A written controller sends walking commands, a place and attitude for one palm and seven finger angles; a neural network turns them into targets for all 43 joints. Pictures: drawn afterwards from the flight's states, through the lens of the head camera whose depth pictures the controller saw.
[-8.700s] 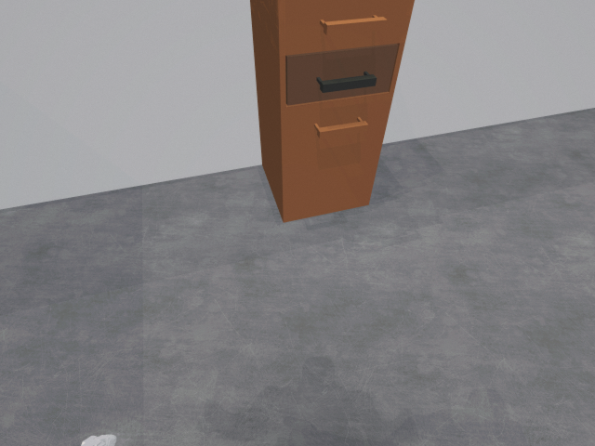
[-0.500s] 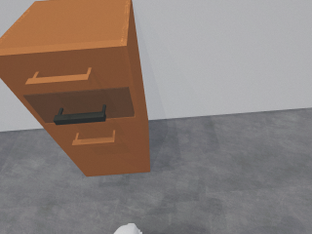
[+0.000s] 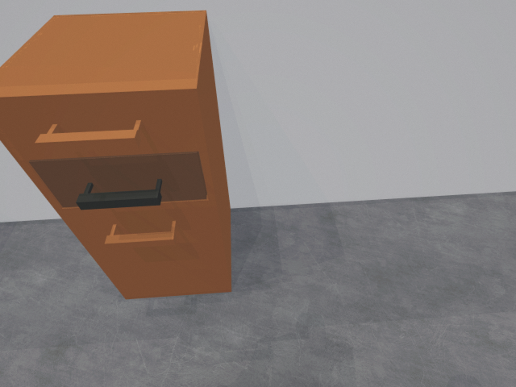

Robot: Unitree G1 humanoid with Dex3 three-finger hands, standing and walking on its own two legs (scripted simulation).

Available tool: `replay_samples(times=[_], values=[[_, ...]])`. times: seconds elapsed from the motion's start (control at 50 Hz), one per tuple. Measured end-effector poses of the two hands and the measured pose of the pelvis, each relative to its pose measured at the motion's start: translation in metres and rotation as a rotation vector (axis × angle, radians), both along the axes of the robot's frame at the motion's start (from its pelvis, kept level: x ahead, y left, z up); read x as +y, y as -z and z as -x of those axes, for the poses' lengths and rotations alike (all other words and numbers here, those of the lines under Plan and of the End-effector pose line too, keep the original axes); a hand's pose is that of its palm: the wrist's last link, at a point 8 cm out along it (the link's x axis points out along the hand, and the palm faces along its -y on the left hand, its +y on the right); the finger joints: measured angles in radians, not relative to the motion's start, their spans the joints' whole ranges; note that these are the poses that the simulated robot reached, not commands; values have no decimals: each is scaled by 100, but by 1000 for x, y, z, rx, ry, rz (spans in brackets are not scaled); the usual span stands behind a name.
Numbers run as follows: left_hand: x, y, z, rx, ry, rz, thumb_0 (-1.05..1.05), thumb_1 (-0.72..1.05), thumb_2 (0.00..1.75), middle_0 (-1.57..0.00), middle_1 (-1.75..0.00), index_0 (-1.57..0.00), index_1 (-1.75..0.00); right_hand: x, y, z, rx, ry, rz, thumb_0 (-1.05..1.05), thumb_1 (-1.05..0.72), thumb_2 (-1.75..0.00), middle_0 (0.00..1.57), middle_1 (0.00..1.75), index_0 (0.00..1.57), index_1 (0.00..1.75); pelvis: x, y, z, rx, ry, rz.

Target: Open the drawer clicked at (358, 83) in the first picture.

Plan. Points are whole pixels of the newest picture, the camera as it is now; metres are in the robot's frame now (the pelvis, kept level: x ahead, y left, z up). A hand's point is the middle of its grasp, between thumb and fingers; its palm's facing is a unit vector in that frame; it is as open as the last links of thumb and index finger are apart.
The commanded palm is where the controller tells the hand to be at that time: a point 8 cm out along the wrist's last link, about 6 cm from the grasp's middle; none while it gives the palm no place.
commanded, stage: come to a stop and stand still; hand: left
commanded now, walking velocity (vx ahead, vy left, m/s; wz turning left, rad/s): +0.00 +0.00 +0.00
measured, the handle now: (122, 192) +0.55 +0.37 -0.09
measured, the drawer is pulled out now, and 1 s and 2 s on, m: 0.00 0.00 0.00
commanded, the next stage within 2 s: look again from close up in 0.14 s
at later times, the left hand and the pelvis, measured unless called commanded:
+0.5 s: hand out of the picture +0.02 +0.19 -0.18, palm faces +0.04 -0.98 -0.20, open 7.4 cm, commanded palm none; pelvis +0.02 +0.03 -0.01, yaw +0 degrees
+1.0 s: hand out of the picture +0.03 +0.21 -0.18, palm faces +0.06 -0.98 -0.20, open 7.4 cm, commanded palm none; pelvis +0.02 +0.04 -0.01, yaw +1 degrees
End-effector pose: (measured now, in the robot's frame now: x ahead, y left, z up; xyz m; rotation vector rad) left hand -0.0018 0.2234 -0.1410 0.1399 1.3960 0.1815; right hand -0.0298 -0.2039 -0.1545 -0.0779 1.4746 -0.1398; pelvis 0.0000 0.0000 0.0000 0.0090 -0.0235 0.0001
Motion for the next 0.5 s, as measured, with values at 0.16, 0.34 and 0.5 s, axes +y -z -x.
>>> replay_samples(times=[0.16, 0.34, 0.5], values=[[-16, 4, 23, 58, -27, 35, 0, 91, 90, -19, -30, -20, -30, 1, -1, 4, 16, 3, 0, 1, -91, -90, 20, 30, 20, 30, -1, 0, -4, 8, 1, 2], [-17, 10, 19, 40, -1, 48, 0, 90, 90, -20, -30, -20, -30, 3, 3, -16, -44, 3, 20, 1, -91, -90, 20, 30, 19, 30, 10, 7, -8, 26, -1, 33], [20, 7, -11, -34, 15, 1, 1, 91, 90, -20, -30, -20, -30, 18, 4, -38, -124, -22, 27, 2, -93, -90, 20, 30, 19, 30, 27, 8, -16, 8, 2, 11]])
